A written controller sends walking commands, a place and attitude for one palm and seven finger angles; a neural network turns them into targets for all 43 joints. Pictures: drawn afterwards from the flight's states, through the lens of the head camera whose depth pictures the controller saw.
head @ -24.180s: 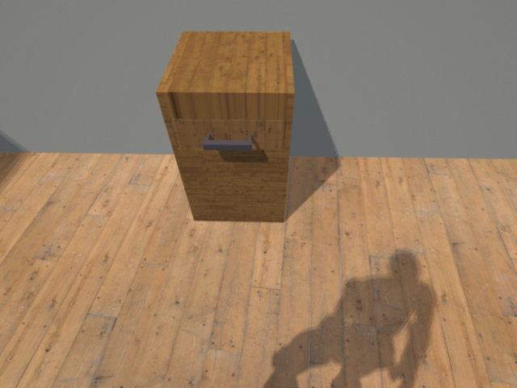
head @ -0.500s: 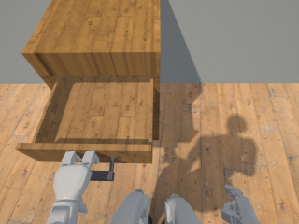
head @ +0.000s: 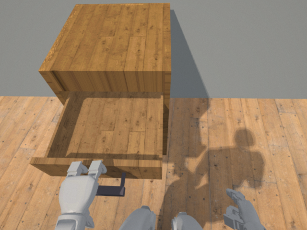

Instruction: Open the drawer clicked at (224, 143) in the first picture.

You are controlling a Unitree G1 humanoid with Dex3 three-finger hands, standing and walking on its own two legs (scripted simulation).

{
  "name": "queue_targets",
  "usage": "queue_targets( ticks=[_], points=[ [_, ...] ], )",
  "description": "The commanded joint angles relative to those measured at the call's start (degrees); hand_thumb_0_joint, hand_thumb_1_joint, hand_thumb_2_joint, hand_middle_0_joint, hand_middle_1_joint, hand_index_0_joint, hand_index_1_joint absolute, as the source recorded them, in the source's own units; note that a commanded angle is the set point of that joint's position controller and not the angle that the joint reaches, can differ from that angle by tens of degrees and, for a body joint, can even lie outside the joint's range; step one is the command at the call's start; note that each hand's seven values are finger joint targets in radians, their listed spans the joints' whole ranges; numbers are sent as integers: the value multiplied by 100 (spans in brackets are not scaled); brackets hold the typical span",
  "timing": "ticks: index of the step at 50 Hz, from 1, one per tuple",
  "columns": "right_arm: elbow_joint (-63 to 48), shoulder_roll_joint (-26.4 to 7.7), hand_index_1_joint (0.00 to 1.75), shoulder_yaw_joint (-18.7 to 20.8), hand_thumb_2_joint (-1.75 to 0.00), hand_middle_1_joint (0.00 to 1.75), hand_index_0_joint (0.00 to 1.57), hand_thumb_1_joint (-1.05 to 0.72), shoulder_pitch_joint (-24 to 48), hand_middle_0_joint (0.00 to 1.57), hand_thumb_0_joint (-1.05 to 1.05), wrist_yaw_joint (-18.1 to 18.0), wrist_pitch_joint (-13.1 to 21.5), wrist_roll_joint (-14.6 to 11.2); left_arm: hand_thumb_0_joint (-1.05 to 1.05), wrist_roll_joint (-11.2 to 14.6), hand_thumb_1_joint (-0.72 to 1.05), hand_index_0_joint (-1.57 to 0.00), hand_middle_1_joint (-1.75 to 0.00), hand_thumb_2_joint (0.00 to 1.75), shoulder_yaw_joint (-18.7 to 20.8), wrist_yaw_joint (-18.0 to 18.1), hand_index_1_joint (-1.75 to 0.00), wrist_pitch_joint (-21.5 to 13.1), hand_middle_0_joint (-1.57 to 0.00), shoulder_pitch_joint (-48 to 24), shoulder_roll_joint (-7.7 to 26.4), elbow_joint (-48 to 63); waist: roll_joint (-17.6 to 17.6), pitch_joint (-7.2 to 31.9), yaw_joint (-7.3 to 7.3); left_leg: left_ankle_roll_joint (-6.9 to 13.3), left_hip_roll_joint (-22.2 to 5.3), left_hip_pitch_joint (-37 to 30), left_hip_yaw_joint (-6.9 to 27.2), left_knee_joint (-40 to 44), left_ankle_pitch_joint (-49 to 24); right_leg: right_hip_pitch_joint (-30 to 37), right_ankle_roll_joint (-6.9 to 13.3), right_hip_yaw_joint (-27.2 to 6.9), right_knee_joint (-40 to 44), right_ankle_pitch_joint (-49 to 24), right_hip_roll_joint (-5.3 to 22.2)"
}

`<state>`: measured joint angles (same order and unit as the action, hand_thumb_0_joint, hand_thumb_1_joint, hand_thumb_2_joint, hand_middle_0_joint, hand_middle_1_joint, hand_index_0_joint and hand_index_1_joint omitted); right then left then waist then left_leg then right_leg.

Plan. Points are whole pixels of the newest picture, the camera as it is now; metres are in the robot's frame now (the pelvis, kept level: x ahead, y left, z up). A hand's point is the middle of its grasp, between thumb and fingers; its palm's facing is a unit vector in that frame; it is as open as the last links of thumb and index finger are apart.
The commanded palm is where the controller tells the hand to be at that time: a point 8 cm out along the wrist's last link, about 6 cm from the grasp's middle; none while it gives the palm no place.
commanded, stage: lift the hand off the handle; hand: left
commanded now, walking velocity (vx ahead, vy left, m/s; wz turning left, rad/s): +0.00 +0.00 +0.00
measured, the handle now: (98, 182) +0.26 +0.21 -0.12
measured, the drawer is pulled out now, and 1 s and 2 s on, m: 0.28 0.28 0.28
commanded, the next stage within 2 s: draw the hand back to the body in 1.26 s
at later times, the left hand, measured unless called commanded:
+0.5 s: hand (86, 187) +0.22 +0.20 -0.02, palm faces -0.02 -0.14 -0.99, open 13.9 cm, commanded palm +0.20 +0.19 +0.03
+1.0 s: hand (79, 184) +0.22 +0.20 +0.01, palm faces -0.01 -0.12 -0.99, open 13.9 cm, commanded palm +0.20 +0.20 +0.07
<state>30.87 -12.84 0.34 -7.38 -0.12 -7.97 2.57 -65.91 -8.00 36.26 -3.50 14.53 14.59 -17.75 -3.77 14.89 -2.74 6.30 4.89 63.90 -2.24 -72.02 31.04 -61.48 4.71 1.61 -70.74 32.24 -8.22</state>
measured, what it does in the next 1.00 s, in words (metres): stands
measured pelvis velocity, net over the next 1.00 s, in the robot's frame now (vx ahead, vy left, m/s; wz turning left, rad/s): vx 0.01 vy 0.00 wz -0.01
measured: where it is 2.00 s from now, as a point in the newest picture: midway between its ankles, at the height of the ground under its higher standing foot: outside the picture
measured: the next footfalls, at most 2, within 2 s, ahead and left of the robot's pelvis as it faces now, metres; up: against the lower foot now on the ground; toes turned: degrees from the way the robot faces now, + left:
none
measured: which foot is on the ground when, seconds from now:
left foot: down 0.00-1.00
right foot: down 0.00-1.00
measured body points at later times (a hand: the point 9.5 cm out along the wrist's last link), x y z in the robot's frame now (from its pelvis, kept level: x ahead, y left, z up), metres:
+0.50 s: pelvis +0.01 +0.01 +0.02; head +0.07 -0.01 +0.47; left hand +0.22 +0.20 +0.03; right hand +0.20 -0.21 -0.08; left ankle +0.02 +0.05 -0.62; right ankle +0.01 -0.08 -0.62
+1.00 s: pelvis +0.01 +0.00 +0.04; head +0.05 -0.02 +0.49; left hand +0.22 +0.21 +0.07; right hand +0.20 -0.22 -0.06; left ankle +0.02 +0.05 -0.62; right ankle +0.01 -0.08 -0.62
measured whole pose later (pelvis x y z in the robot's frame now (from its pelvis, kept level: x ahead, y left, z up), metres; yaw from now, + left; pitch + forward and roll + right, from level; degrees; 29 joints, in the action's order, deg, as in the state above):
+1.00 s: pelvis +0.01 +0.00 +0.04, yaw -1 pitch +15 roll -1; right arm 27.3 -14.1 0.2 -10.5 1.8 -10.0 0.8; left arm -62.9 -9.8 32.1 1.4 20.1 15.2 -8.7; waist -4.6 13.1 -2.8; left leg 6.4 5.0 47.2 -2.9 -59.4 27.7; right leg -45.3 4.3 -1.3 -58.7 28.6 -8.2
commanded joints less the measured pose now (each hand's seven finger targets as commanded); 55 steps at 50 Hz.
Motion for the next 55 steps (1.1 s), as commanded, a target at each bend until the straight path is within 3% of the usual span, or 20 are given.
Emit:
queue_targets(
  ticks=[1,2,6,13,18,25,28,35,36,39,42,45,46,49,55],
  points=[
    [-878,-647,30,260,-90,30,20,-90,269,20,0,-20,205,9,0,105,-50,-30,-120,30,573,276,-120,-18,-30,-180,831,1275,278,1572,71,-359,-336,-1908,717,998,-1691,849,-8,-583,1147,-1493,301],
    [-879,-635,30,251,-90,30,20,-90,280,20,0,-10,197,-3,0,86,-50,-30,-120,30,478,260,-120,-27,-30,-129,750,1277,149,1590,72,-377,-326,-1981,692,1011,-1777,834,-8,-568,1129,-1536,293],
    [-921,-655,30,245,-90,30,20,-90,257,20,0,23,188,-8,0,150,-50,-30,-120,30,385,175,-120,29,-30,-34,672,1294,316,1322,136,-369,-354,-2062,741,1130,-1786,868,-8,-515,1270,-1551,297],
    [-1043,-687,30,256,-90,30,20,-90,238,20,0,104,109,-46,0,124,-50,-30,-120,30,33,58,-120,139,-30,-71,463,1464,211,1147,147,-429,-401,-2362,822,1362,-1778,834,3,-427,1390,-1320,310],
    [-1121,-692,30,245,-90,30,20,-90,220,20,0,128,67,-55,0,86,-50,-30,-120,30,102,66,-120,188,-30,-9,556,1625,76,1202,76,-490,-412,-2547,769,1449,-1939,931,31,-438,1434,-1353,293],
    [-1206,-661,30,236,-90,30,20,-90,231,20,0,182,49,-96,0,131,-50,-30,-120,30,131,35,-120,300,-30,243,528,1650,292,1117,25,-490,-412,-2590,742,1591,-2043,1254,27,-457,1543,-1548,289],
    [-1211,-667,30,230,-90,30,20,-90,267,20,0,186,34,-117,0,149,-50,-30,-120,30,45,-9,-120,350,-30,94,494,1660,334,916,94,-462,-418,-2625,775,1675,-1845,1257,10,-493,1668,-1458,310],
    [-1236,-685,30,236,-90,30,20,-90,243,20,0,167,48,-138,0,217,-50,-30,-120,30,-78,-119,-120,393,-30,-52,476,1888,274,840,132,-410,-401,-2804,704,1845,-1660,1428,11,-557,1906,-1315,325],
    [-1223,-696,30,228,-90,30,20,-90,199,20,0,149,53,-136,0,243,-50,-30,-120,30,69,-118,-120,394,-30,-72,625,1890,374,821,140,-403,-400,-2804,714,1871,-1681,1498,21,-599,1946,-1375,318],
    [-1235,-685,30,222,-90,30,20,-90,240,20,0,159,54,-134,0,206,-50,-30,-120,30,26,-137,-120,389,-30,-30,580,1900,295,854,102,-399,-396,-2841,640,1890,-1659,1507,18,-609,1973,-1335,324],
    [-1248,-668,30,201,-90,30,20,-90,244,20,0,160,62,-163,0,242,-50,-30,-120,30,235,-143,-120,381,-30,225,723,1809,312,851,13,-402,-361,-2781,611,1951,-1728,1769,28,-697,1997,-1521,310],
    [-1283,-657,30,214,-90,30,20,-90,277,20,0,176,65,-185,0,279,-50,-30,-120,30,218,-157,-120,399,-30,333,694,1903,264,755,10,-382,-342,-2825,593,2011,-1799,1927,29,-683,2078,-1691,330],
    [-1282,-682,30,207,-90,30,20,-90,266,20,0,171,58,-177,0,292,-50,-30,-120,30,327,-149,-120,416,-30,293,822,1933,275,780,21,-397,-346,-2863,615,2037,-1868,1982,42,-755,2100,-1775,318],
    [-1281,-679,30,222,-90,30,20,-90,275,20,0,200,60,-178,0,295,-50,-30,-120,30,140,-202,-120,445,-30,211,678,2079,245,749,57,-387,-363,-3009,590,2093,-1868,1954,31,-744,2180,-1724,326],
    [-1279,-688,30,228,-90,30,20,-90,274,20,0,167,94,-211,0,388,-50,-30,-120,30,240,-302,-120,443,-30,253,784,2071,474,527,95,-319,-325,-2944,563,2203,-1714,2229,-9,-860,2382,-1846,359]
  ],
)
